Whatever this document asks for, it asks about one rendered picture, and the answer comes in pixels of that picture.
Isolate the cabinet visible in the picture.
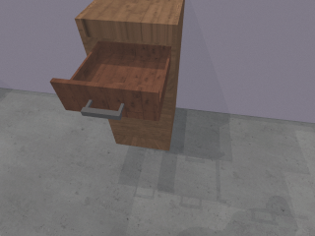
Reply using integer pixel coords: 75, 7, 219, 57
75, 0, 185, 151

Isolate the drawer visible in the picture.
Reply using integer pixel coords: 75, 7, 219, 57
50, 40, 171, 121

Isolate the handle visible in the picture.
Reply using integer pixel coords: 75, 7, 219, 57
81, 99, 125, 121

